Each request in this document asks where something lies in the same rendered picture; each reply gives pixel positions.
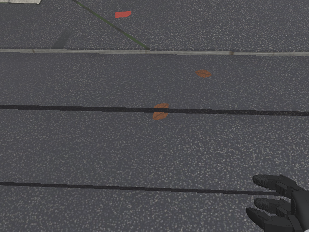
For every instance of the right robot hand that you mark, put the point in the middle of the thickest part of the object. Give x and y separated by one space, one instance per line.
290 217

